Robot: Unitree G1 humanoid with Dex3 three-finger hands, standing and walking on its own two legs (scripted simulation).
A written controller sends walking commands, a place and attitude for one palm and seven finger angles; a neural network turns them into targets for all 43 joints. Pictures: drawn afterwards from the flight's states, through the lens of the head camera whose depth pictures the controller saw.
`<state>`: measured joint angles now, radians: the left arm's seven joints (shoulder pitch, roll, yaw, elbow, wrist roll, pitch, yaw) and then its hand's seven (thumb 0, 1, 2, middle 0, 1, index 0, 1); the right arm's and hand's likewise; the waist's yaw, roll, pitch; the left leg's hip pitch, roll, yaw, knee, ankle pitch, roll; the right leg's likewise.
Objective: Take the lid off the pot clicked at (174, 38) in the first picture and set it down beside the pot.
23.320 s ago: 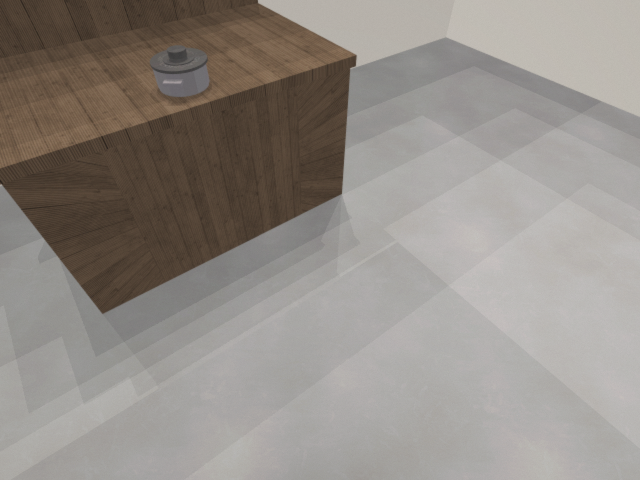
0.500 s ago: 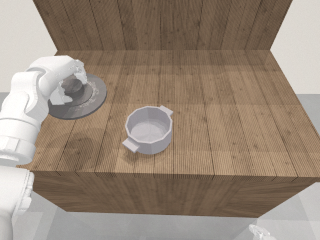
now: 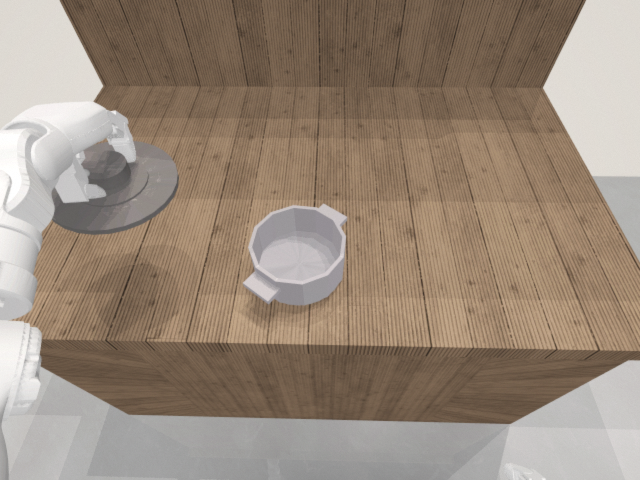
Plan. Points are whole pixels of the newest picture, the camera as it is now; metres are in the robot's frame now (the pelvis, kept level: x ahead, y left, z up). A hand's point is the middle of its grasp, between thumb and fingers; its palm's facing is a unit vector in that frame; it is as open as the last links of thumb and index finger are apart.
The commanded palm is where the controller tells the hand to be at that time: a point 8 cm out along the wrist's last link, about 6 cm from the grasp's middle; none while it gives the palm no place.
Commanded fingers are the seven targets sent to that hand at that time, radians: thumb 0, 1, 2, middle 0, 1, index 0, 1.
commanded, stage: lower the lid onto the table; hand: left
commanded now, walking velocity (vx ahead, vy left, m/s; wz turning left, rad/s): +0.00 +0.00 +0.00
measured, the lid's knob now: (106, 170) +0.47 +0.28 +0.13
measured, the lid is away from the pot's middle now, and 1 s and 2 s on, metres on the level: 0.24 0.22 0.23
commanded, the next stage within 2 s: none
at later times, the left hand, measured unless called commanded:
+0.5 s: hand (102, 178) +0.45 +0.28 +0.13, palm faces -0.33 -0.02 -0.94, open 8.8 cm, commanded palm +0.44 +0.28 +0.20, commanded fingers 0.00 0.47 1.14 -1.00 -1.11 -0.78 -1.00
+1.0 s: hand (118, 201) +0.44 +0.27 +0.09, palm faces -0.40 -0.02 -0.92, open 8.8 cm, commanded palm +0.45 +0.27 +0.16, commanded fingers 0.00 0.47 1.14 -1.00 -1.11 -0.78 -1.00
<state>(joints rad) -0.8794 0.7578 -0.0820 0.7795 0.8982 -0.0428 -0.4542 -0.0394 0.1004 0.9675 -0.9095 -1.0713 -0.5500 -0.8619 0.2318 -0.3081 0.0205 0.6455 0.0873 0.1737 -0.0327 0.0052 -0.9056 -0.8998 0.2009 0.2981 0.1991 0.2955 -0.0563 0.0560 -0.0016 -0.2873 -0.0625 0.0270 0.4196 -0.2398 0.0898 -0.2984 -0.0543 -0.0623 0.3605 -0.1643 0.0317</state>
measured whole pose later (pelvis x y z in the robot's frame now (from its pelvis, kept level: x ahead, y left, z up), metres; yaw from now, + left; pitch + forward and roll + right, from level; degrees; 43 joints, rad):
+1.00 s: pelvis +0.01 +0.00 +0.00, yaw +0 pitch +9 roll -2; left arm -0.81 0.70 -0.07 0.84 0.92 -0.15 -0.36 0.00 0.13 0.98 -0.96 -1.09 -0.53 -0.85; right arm 0.24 -0.29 0.01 0.66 0.07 0.18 -0.04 0.00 -0.91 -0.90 0.20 0.30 0.20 0.30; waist -0.06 0.05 -0.02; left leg -0.34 -0.06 0.03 0.45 -0.26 0.09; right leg -0.35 -0.05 -0.06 0.38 -0.18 0.03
